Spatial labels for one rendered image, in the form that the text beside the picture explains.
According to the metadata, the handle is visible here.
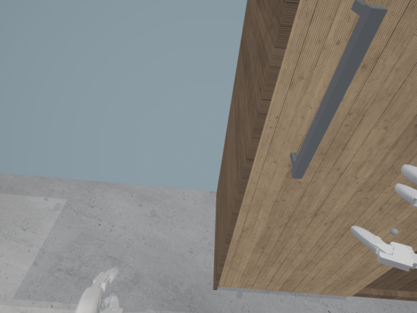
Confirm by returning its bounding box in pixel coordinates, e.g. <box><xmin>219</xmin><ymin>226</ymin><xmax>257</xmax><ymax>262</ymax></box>
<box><xmin>290</xmin><ymin>0</ymin><xmax>388</xmax><ymax>179</ymax></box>

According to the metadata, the left robot hand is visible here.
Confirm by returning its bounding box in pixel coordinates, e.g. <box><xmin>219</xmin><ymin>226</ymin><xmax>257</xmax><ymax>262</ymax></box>
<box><xmin>75</xmin><ymin>267</ymin><xmax>122</xmax><ymax>313</ymax></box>

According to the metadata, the right robot hand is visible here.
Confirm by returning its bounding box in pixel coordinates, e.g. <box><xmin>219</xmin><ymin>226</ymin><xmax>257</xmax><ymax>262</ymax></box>
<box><xmin>351</xmin><ymin>164</ymin><xmax>417</xmax><ymax>271</ymax></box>

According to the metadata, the wardrobe door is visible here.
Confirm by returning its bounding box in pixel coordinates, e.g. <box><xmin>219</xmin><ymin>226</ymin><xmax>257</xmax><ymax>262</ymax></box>
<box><xmin>365</xmin><ymin>251</ymin><xmax>417</xmax><ymax>291</ymax></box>
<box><xmin>219</xmin><ymin>0</ymin><xmax>417</xmax><ymax>297</ymax></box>

